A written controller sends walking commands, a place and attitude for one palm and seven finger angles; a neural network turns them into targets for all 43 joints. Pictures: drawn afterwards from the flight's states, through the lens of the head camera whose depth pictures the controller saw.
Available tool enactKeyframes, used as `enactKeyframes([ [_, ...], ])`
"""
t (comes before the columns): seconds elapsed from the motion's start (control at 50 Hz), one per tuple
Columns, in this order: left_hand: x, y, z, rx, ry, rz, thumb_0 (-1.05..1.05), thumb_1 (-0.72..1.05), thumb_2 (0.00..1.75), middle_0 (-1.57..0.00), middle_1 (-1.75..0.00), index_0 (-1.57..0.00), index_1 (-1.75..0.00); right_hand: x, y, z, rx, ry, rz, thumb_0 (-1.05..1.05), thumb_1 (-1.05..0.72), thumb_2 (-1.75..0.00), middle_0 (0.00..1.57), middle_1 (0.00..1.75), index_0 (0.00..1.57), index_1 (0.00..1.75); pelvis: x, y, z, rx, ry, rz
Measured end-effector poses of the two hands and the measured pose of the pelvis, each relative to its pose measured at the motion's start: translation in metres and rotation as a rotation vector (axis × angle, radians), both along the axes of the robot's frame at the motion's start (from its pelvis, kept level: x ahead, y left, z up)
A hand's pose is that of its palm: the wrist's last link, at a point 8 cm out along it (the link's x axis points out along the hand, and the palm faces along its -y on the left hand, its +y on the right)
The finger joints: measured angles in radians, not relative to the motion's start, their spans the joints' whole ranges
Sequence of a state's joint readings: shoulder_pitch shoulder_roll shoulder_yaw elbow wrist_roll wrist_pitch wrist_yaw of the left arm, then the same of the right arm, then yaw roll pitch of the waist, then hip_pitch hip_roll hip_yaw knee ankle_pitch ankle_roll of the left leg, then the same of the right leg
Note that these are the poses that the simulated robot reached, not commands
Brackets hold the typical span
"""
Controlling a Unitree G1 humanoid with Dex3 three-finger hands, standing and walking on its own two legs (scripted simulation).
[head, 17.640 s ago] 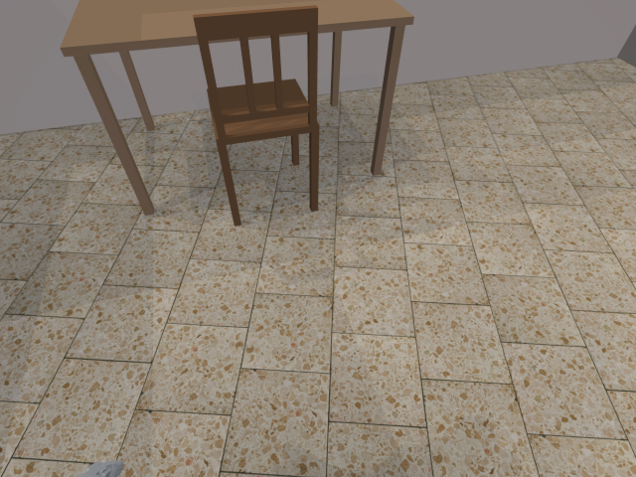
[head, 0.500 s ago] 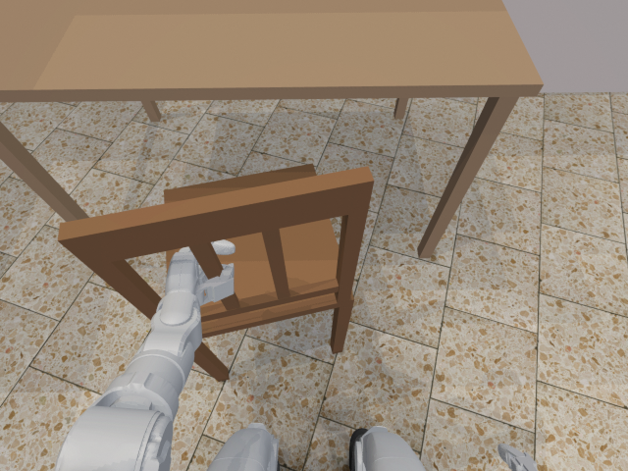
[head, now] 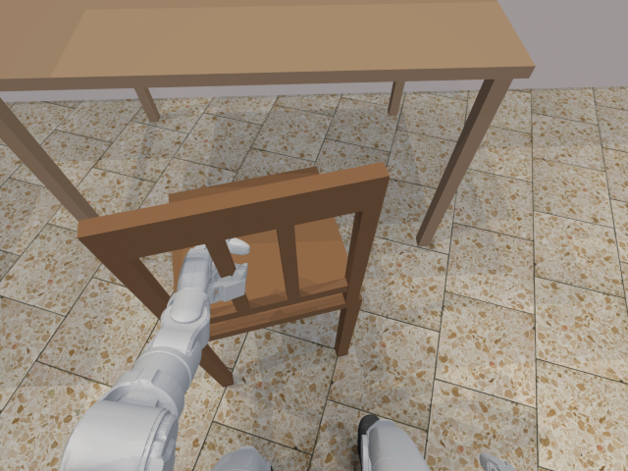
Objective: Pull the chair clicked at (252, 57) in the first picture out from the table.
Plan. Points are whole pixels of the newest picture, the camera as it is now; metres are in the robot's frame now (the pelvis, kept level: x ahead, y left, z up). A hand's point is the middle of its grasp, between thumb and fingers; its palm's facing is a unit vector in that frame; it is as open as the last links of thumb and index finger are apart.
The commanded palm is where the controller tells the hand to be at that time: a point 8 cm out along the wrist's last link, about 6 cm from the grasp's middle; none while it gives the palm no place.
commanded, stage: step backward, pulling the chair out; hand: left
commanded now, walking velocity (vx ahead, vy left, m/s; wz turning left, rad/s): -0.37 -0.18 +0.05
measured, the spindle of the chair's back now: (230, 276) +0.40 +0.14 -0.09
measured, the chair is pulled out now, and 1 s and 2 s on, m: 0.25 0.34 0.56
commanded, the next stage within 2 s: stop walking, hand still on the chair in 1.70 s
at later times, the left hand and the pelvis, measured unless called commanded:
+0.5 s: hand (231, 314) +0.32 +0.12 -0.05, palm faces -0.02 -0.98 -0.18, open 5.5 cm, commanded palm +0.32 +0.17 -0.05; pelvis -0.05 +0.00 +0.00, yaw +0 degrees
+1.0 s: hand (226, 335) +0.29 +0.12 -0.05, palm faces +0.03 -0.98 -0.19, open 5.6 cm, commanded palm +0.29 +0.17 -0.05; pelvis -0.08 -0.02 +0.01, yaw +2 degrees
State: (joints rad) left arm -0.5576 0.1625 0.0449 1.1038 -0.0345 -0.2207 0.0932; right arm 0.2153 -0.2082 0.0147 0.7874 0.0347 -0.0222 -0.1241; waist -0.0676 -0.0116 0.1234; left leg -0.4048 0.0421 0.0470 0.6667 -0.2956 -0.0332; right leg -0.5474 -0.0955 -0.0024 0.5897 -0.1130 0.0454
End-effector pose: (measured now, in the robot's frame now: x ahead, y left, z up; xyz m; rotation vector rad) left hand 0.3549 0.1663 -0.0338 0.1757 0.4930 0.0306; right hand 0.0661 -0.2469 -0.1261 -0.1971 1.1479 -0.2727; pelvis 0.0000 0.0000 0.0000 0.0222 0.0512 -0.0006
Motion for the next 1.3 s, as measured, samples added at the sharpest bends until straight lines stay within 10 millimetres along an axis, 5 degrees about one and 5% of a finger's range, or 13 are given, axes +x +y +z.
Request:
enactKeyframes([
  [0.24,-0.022,0.001,0.000,0.015,-0.001,0.033,0.03,0.63,0.78,-0.31,-1.21,-0.50,-1.45,-0.035,-0.025,0.000,-0.019,0.020,-0.024,0.01,-0.90,-0.89,0.20,0.30,0.20,0.30,-0.023,-0.014,-0.001,-0.019,0.001,0.006],
  [0.36,-0.035,0.001,0.001,0.004,0.005,0.021,0.03,0.64,0.76,-0.29,-1.22,-0.50,-1.45,-0.045,-0.037,0.013,-0.088,-0.001,-0.017,0.01,-0.90,-0.89,0.20,0.30,0.20,0.30,-0.039,-0.004,0.002,-0.010,-0.008,0.011],
  [0.48,-0.050,0.003,0.000,0.000,0.000,-0.008,0.03,0.65,0.75,-0.28,-1.24,-0.50,-1.45,-0.048,-0.028,0.017,-0.083,-0.030,-0.006,0.01,-0.90,-0.90,0.20,0.30,0.20,0.30,-0.047,-0.002,0.001,-0.033,-0.026,0.002],
  [0.62,-0.066,0.003,0.000,0.017,-0.008,0.023,0.03,0.63,0.78,-0.30,-1.24,-0.50,-1.45,-0.045,-0.016,0.000,0.005,-0.051,0.028,0.01,-0.90,-0.90,0.20,0.30,0.20,0.30,-0.057,-0.017,-0.005,-0.020,-0.040,0.014],
  [0.82,-0.080,0.007,0.001,0.002,0.013,0.011,0.04,0.64,0.76,-0.28,-1.25,-0.50,-1.45,-0.056,-0.011,0.009,-0.044,-0.022,0.069,0.01,-0.90,-0.89,0.20,0.30,0.20,0.30,-0.069,-0.003,0.003,-0.014,-0.011,0.034],
  [0.96,-0.084,0.008,0.002,0.009,0.016,0.037,0.04,0.63,0.78,-0.29,-1.24,-0.50,-1.45,-0.065,-0.011,0.006,0.002,0.004,0.087,0.01,-0.90,-0.89,0.20,0.30,0.20,0.30,-0.077,-0.018,0.006,-0.046,-0.012,0.025],
  [1.16,-0.100,0.006,0.003,-0.005,0.031,0.042,0.05,0.65,0.75,-0.27,-1.23,-0.50,-1.45,-0.089,-0.036,0.014,-0.095,-0.001,0.054,0.01,-0.90,-0.89,0.20,0.30,0.20,0.30,-0.113,-0.007,0.006,-0.034,0.008,0.066],
  [1.3,-0.130,0.009,0.003,-0.015,0.030,0.003,0.04,0.66,0.73,-0.24,-1.25,-0.50,-1.45,-0.113,-0.021,0.025,-0.082,0.012,0.063,0.01,-0.90,-0.90,0.20,0.30,0.20,0.30,-0.133,-0.001,0.012,-0.034,0.004,0.030],
])
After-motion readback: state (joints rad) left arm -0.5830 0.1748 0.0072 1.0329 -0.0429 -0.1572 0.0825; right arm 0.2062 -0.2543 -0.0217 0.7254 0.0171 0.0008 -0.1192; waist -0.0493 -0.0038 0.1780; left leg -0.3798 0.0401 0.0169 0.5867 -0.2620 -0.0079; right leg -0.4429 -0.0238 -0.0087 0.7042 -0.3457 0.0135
